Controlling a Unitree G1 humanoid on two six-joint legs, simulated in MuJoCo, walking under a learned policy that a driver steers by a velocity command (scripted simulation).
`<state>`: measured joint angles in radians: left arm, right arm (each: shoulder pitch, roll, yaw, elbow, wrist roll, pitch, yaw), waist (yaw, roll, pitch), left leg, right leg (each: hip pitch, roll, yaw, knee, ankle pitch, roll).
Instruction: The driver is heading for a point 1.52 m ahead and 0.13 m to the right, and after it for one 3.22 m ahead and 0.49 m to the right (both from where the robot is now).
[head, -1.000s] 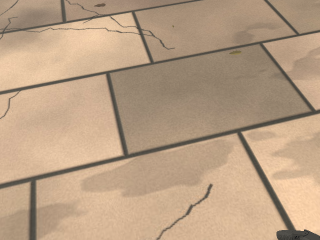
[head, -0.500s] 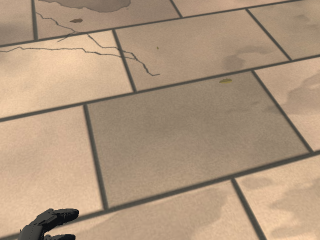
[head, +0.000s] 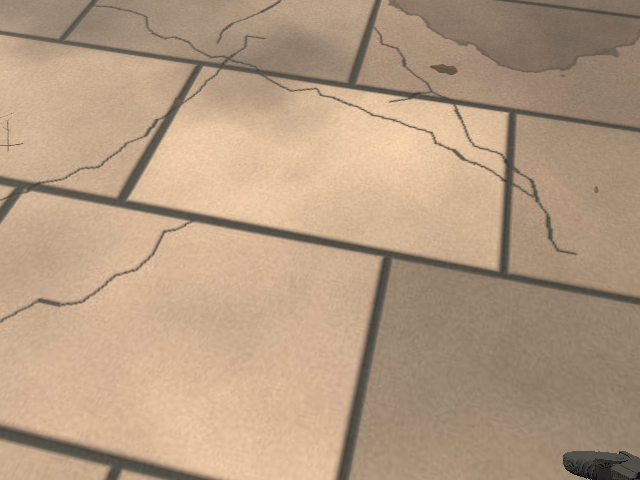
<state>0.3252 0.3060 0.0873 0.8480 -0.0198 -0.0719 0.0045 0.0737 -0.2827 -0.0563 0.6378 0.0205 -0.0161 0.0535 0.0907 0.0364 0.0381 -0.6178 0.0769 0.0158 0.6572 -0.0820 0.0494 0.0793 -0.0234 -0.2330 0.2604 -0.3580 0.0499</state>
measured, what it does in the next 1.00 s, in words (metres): walks ahead: left foot, then right foot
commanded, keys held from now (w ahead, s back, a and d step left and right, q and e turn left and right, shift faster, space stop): w+q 0.02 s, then w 0.32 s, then w+e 0.62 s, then w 0.04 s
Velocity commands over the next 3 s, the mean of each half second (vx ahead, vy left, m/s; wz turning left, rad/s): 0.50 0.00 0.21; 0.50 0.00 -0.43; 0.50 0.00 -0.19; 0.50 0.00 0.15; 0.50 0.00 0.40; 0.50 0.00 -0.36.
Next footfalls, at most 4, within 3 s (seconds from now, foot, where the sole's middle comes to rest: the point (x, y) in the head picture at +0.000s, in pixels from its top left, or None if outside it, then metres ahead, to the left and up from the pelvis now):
0.06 left None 0.20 0.11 -0.77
0.60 right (395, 445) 0.53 -0.08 -0.77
1.08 left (321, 316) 0.82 0.10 -0.77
1.58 right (453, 260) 1.01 -0.22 -0.77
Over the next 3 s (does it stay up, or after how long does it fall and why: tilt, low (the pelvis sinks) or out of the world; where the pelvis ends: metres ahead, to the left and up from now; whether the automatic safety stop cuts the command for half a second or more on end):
stays up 1.69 -0.18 0.02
